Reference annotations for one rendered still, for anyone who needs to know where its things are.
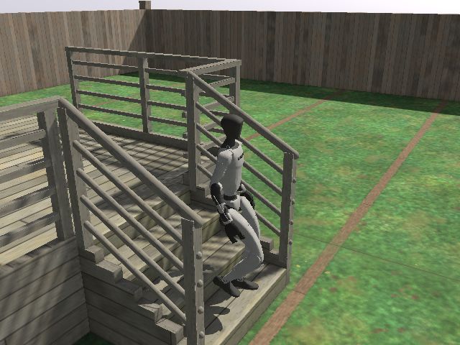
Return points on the right robot forearm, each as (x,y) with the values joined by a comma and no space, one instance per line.
(215,191)

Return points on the right robot upper arm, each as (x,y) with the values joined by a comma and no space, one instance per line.
(223,161)

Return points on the left robot forearm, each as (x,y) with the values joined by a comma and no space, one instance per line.
(241,189)

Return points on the right robot hand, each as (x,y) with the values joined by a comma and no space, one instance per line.
(232,230)

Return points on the humanoid robot torso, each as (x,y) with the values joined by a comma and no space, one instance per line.
(232,178)

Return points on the left robot hand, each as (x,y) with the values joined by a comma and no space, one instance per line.
(249,197)

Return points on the left robot thigh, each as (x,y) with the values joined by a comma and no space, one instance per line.
(249,214)

